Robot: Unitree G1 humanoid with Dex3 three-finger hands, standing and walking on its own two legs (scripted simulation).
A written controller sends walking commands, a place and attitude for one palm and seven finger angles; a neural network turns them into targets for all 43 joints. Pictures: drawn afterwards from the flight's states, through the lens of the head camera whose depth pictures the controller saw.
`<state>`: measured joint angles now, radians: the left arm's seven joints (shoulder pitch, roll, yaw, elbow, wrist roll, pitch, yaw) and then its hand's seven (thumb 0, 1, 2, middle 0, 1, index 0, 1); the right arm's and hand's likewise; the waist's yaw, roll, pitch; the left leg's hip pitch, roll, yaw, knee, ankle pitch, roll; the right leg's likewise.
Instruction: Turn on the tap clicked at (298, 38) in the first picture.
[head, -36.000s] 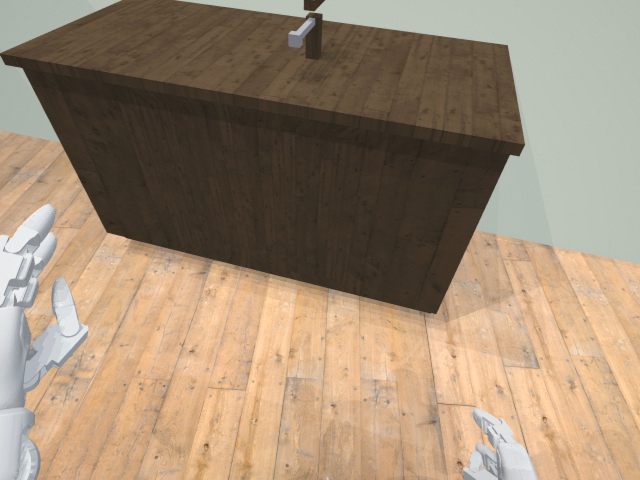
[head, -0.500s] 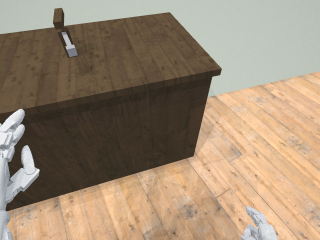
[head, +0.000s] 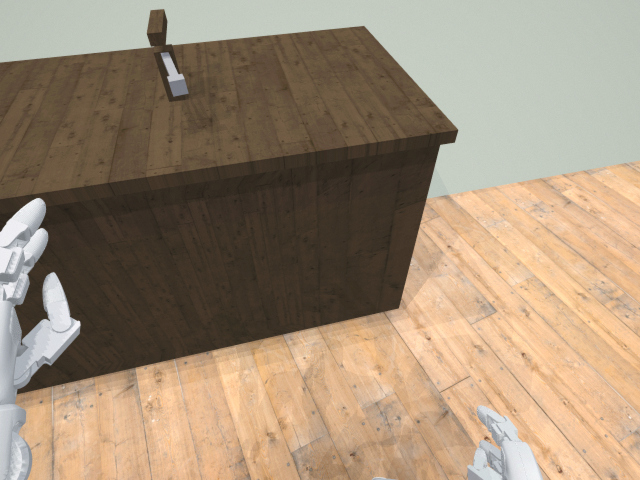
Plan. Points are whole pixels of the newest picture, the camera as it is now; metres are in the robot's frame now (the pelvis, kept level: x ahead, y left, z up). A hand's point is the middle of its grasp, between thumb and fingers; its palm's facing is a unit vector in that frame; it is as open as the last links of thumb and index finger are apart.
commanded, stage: stand and check the lever's angle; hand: left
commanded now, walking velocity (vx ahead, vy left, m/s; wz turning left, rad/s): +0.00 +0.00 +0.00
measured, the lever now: (177, 85) +0.73 +0.30 +0.15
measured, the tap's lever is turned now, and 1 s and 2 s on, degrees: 10 10 10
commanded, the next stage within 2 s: turn to face it in 0.26 s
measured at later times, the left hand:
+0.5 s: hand (95, 301) +0.24 +0.23 +0.17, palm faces +0.40 -0.81 -0.44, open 7.4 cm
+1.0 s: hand (137, 261) +0.29 +0.21 +0.17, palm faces +0.38 -0.85 -0.37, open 7.4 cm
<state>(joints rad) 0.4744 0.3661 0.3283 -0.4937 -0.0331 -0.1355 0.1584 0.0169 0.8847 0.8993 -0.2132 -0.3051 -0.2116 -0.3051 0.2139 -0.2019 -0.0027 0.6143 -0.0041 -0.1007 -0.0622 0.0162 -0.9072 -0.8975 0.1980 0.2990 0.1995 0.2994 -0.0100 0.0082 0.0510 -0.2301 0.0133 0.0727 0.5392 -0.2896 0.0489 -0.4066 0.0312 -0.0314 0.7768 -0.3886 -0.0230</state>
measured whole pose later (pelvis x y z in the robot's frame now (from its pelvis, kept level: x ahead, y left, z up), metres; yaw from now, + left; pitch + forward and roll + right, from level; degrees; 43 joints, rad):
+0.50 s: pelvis +0.03 -0.02 +0.01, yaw +0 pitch -2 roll +0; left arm 0.50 0.37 0.35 -0.50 -0.05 -0.13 0.16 0.02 0.89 0.90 -0.21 -0.30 -0.21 -0.30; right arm 0.16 -0.23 -0.02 0.60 0.01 -0.09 -0.07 0.02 -0.91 -0.90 0.20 0.30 0.20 0.30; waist 0.00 0.03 0.08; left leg -0.19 0.03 0.04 0.49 -0.27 -0.01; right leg -0.23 0.04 -0.01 0.48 -0.22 -0.03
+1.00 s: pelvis +0.07 -0.02 +0.00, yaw -2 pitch -1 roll +0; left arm 0.45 0.32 0.32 -0.49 -0.05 -0.11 0.17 0.02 0.89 0.90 -0.21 -0.30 -0.21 -0.30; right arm 0.23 -0.21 -0.01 0.65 0.02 -0.06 -0.05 0.02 -0.91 -0.90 0.20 0.30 0.20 0.30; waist 0.00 0.02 0.05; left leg -0.33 0.03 0.05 0.85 -0.48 0.01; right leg -0.22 0.05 0.02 0.57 -0.33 -0.06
